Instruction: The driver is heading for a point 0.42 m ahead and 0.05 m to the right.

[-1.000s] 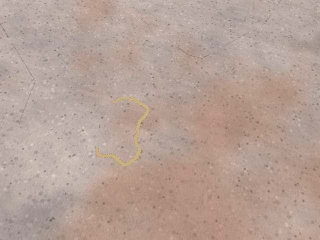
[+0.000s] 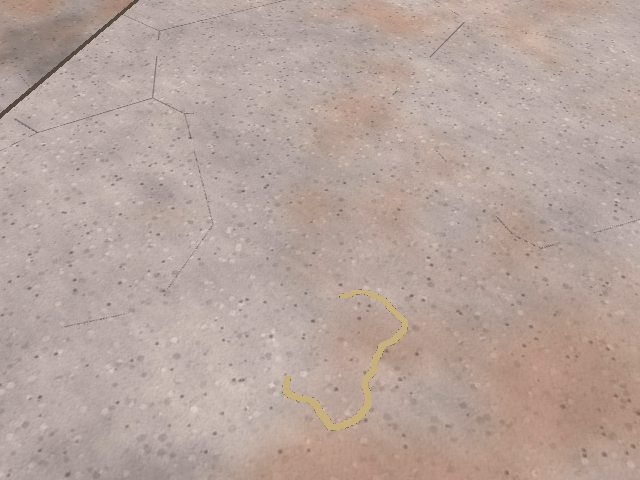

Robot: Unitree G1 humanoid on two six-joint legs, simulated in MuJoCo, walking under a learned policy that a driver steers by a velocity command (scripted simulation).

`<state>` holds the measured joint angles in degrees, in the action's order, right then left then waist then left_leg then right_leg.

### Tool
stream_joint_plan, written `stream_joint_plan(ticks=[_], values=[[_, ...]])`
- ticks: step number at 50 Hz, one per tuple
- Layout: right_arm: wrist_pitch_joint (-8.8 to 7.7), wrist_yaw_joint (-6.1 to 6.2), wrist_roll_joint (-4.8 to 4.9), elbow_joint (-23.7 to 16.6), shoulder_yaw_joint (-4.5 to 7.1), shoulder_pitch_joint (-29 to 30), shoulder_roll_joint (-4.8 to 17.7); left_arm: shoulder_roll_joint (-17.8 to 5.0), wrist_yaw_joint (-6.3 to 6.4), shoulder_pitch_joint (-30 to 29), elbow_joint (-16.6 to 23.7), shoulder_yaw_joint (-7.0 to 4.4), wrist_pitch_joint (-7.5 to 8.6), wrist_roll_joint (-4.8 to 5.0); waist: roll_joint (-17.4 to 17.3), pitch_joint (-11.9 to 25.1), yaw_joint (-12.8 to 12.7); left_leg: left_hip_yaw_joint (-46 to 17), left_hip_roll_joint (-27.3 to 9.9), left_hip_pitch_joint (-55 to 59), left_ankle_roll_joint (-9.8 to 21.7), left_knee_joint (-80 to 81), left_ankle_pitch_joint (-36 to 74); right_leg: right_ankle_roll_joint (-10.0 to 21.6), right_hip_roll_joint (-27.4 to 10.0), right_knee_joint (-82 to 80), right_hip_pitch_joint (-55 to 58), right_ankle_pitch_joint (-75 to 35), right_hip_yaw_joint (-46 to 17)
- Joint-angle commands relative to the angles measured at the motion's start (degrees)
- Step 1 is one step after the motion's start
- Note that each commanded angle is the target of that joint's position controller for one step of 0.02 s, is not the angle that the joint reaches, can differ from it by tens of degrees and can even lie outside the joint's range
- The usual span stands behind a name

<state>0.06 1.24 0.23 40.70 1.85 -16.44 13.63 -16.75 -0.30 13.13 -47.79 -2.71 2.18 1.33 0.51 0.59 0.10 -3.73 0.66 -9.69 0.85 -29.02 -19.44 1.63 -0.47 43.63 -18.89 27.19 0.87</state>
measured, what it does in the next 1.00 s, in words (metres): walks ahead: left foot, then right foot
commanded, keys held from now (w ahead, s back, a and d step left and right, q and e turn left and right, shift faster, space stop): w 0.50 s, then no key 0.50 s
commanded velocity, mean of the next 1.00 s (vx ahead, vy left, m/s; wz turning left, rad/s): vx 0.30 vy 0.00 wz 0.01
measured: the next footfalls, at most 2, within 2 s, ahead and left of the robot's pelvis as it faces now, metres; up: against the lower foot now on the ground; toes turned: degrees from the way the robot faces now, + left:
left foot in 0.60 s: +0.44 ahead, +0.09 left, +0.00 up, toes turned +1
right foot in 0.98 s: +0.46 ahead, -0.15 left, +0.00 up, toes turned +0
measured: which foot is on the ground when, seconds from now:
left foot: down 0.00-0.10, up 0.12-0.58, down 0.60-1.00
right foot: down 0.00-0.60, up 0.62-0.96, down 0.98-1.00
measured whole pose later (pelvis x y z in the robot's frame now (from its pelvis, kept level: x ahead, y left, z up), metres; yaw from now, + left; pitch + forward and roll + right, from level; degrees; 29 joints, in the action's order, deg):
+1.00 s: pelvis +0.37 -0.01 +0.00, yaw -1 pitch +0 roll +3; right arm -2.3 -0.8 -1.1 50.6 1.2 -9.7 14.0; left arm -15.1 2.2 10.4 -46.3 -1.6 -1.1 -1.2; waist 1.4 -1.2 0.9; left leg 3.9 3.4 -14.7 2.2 -26.3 -11.3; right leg -1.5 -4.2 31.2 -19.0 11.5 -3.1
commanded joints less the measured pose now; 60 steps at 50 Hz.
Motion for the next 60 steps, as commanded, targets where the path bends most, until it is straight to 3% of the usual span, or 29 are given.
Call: stream_joint_plan(ticks=[1,4,5,6,7,8,9,11,13,16,20,26,28,29,30,31,32,33,35,36,38,40,45,48,49,50,51,53,60], values=[[-1.44,0.17,1.08,-3.1,3.13,1.8,11.0,-4.0,-1.3,-5.7,5.2,-0.92,2.93,0.53,-9.8,-7.1,0.8,-19.1,-14.9,-0.8,10.6,17.9,-12.1,2.6,-2.5,-3.8,-8.8,-0.1,-0.9],[-1.09,-0.34,0.81,-3.4,2.74,4.6,9.4,-4.2,-1.85,6.3,-0.7,-1.69,3.08,-0.37,-6.2,-1.4,-5.1,-9.0,-8.3,-11.6,7.1,9.8,-5.2,0.7,2.5,-14.1,16.4,-16.4,3.6],[-1.35,-0.52,0.31,-3.8,1.8,5.0,6.3,-5.7,-1.59,11.4,-1.8,-2.13,3.06,-0.33,-1.5,-0.4,-6.9,-5.1,-5.0,-16.5,4.6,0.0,-4.3,1.8,-2.0,-17.4,22.6,-12.6,-3.1],[-2.15,-0.46,-0.06,-6.3,0.79,4.9,2.6,-12.7,-1.24,16.0,-1.6,-3.41,3.19,-0.53,14.6,1.4,-7.1,2.5,1.9,-26.9,-0.2,-20.7,-8.7,8.4,-15.8,-27.5,28.0,-1.6,-26.7],[-3.11,0.02,1.62,-7.2,2.02,4.8,6.7,-13.1,-1.68,15.5,-1.0,-3.27,3.67,-1.38,14.7,-0.2,-6.7,-1.9,2.1,-33.9,-0.4,-32.0,-14.8,14.7,-22.4,-34.5,25.3,10.2,-43.3],[-3.84,-0.08,2.66,-6.6,2.76,4.6,9.0,-10.4,-1.49,10.9,0.1,-2.34,4.05,-1.23,9.4,-5.4,-4.7,-3.9,-1.8,-38.3,0.8,-36.5,-9.7,14.2,-22.0,-34.9,22.8,14.3,-40.1],[-4.23,-0.39,2.35,-5.6,2.83,4.6,9.2,-8.5,-1.25,8.3,0.9,-1.77,4.14,-1.21,7.2,-7.2,-3.7,-2.6,-3.8,-39.0,1.7,-36.6,-3.9,12.2,-19.3,-34.7,21.2,10.6,-33.7],[-4.66,-0.82,0.86,-4.6,3.06,5.2,8.3,-7.2,-1.0,6.5,1.4,-1.07,3.96,-1.55,5.1,-6.6,-2.8,-1.4,-6.4,-36.9,1.9,-33.1,4.5,9.2,-14.8,-35.1,20.0,-2.9,-23.7],[-4.54,-1.55,0.56,-4.1,2.9,5.3,6.9,-6.1,-0.8,8.1,0.9,-0.59,3.77,-1.46,5.5,-4.9,-2.9,0.7,-6.5,-34.7,1.1,-30.8,9.7,8.4,-12.1,-35.5,20.0,-14.8,-17.0],[-4.31,-1.87,0.42,-5.4,2.43,9.1,5.4,-6.5,-0.33,10.3,0.0,-0.43,3.28,-1.25,3.8,-4.6,-3.6,2.7,-6.2,-35.4,-0.9,-23.8,14.5,8.7,-10.9,-35.8,20.6,-28.2,-11.2],[-5.06,-2.92,0.87,-7.9,1.29,17.2,3.4,-7.3,0.57,12.3,-1.0,-0.32,2.52,-1.1,4.0,-6.7,-5.7,5.1,-4.5,-30.1,-1.8,-9.4,23.4,8.1,-9.5,-37.5,17.2,-30.0,-6.3],[-6.17,-4.77,1.16,-10.1,1.34,22.5,4.9,-8.2,0.88,14.4,-2.9,-0.88,1.38,-0.48,4.0,-8.3,-4.4,5.1,-2.0,-26.7,1.6,0.2,21.4,7.7,-13.2,-32.8,24.0,-41.9,-5.3],[-6.39,-4.5,0.26,-8.1,2.62,15.3,7.8,-9.8,1.26,13.4,-2.5,-1.47,0.82,-0.91,6.8,-1.6,0.1,6.9,1.7,-15.8,4.0,0.4,19.5,5.7,-12.1,-22.5,26.2,-64.3,-4.6],[-6.41,-3.94,0.02,-5.3,3.63,6.3,9.8,-9.7,1.34,11.7,-2.0,-1.36,0.44,-1.1,6.2,4.3,5.1,7.8,2.5,-3.7,5.8,3.2,25.4,3.6,-9.5,-11.7,23.8,-69.3,-2.6],[-6.15,-3.06,-1.19,-3.0,4.14,-2.8,12.5,-8.1,1.46,11.5,-0.4,-0.72,0.62,-1.91,3.2,12.6,8.3,0.3,-5.6,16.1,8.9,-1.2,39.0,1.5,-7.1,2.6,11.2,-55.4,-2.8],[-5.74,-2.87,-2.38,-2.3,4.45,-4.7,16.9,0.5,0.67,21.8,-0.3,1.8,1.26,-2.84,-14.6,23.6,2.4,-24.3,-25.1,38.5,20.8,-3.6,55.7,-2.7,4.1,27.5,-10.2,1.8,-2.7],[-5.08,-2.91,-1.52,-2.1,3.69,-6.7,11.6,-5.7,0.22,22.3,-3.3,0.43,1.95,-1.04,-10.1,30.9,5.8,-32.0,-25.6,37.3,22.6,1.3,49.7,-3.0,5.3,35.8,-12.2,10.8,-12.5],[-4.64,-2.74,-0.69,-2.4,2.92,-0.6,10.1,-9.0,0.19,14.6,-0.7,-0.79,2.03,0.79,-8.2,19.6,4.8,-21.7,-22.4,27.7,19.3,3.8,47.4,-3.0,1.5,35.6,-15.7,7.8,-10.8],[-4.65,-2.62,-0.1,-1.8,1.62,7.0,6.3,-7.1,1.15,7.5,1.1,-0.65,1.37,-0.3,-1.6,6.8,1.2,-11.1,-16.6,9.8,15.4,8.3,47.4,-4.0,-2.9,28.0,-14.6,1.4,-6.3],[-4.96,-2.75,-0.78,-1.3,1.47,8.5,6.0,-6.2,1.45,8.7,1.1,-0.76,0.45,-0.78,-2.7,5.4,-1.2,-8.0,-15.0,2.8,14.6,10.8,46.9,-4.3,-4.4,24.7,-9.3,-1.1,-6.3],[-5.51,-3.24,-1.75,-0.1,1.35,11.2,5.6,-2.6,1.85,12.0,0.1,-0.09,-1.11,-1.11,-4.2,4.9,-3.9,-3.4,-13.1,-6.3,14.6,13.4,47.1,-5.3,-4.7,17.1,-1.1,-3.4,-5.1],[-5.73,-3.19,-2.11,1.3,1.47,13.1,6.6,-1.7,2.4,10.8,0.8,0.32,-1.94,-1.68,-6.0,4.9,-4.5,-0.3,-12.1,-10.2,14.5,14.1,47.6,-5.9,-4.6,7.8,2.8,-5.2,-4.0],[-3.63,-2.08,-1.39,4.6,1.75,11.4,8.8,-4.3,2.51,3.5,2.5,-0.31,-3.4,-1.75,-5.6,3.9,-1.7,-2.1,-11.9,-11.7,12.2,16.5,13.9,-4.5,-4.2,-4.2,6.8,-16.0,-3.5],[-2.85,-1.86,-0.83,6.0,0.31,11.3,5.8,-4.2,2.54,1.7,3.0,-0.56,-3.1,-2.83,-4.2,0.6,-2.6,-2.5,-8.6,-14.6,7.4,13.8,-3.1,-2.3,-3.5,-14.9,12.2,-18.8,-3.0],[-2.82,-1.88,-1.24,7.1,-0.37,8.8,4.2,-5.7,2.76,1.2,3.8,-0.71,-2.84,-3.04,-1.4,-0.2,-2.1,-1.4,-6.3,-14.8,4.4,11.0,-5.3,-1.2,-6.7,-19.5,13.4,-24.1,-6.6],[-2.9,-1.83,-1.59,7.8,-0.16,3.9,4.5,-10.3,3.11,-1.7,4.6,-1.56,-2.73,-2.57,6.2,-1.4,2.6,2.2,-1.7,-14.5,1.8,8.0,-4.8,1.4,-9.6,-20.0,10.4,-23.3,-9.9],[-2.46,-1.37,-1.57,8.4,-0.29,3.8,4.3,-7.5,2.66,-2.8,3.8,-1.16,-2.54,-2.4,9.8,-0.1,2.7,4.9,-0.7,-6.7,0.3,6.6,-0.2,2.2,-8.4,-22.1,3.4,-11.1,-9.7],[-1.54,-0.62,-1.2,9.0,0.15,6.3,6.1,-3.7,1.85,-4.0,3.5,-0.14,-1.77,-2.71,7.3,-1.6,1.5,4.5,-1.3,-3.4,0.0,5.1,4.6,-0.2,-5.5,-22.9,0.5,-8.3,-7.7],[-1.13,-0.19,-0.44,12.6,0.35,6.9,6.6,-4.3,1.81,-2.1,0.7,-0.17,-0.57,-1.72,1.5,2.3,0.1,3.3,-2.8,-1.4,0.3,4.2,16.0,-0.2,-3.8,-17.4,8.7,-30.3,-5.0]])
